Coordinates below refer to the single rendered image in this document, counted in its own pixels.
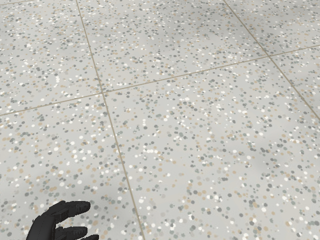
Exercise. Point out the left robot hand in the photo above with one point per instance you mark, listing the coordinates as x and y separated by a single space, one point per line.
44 226

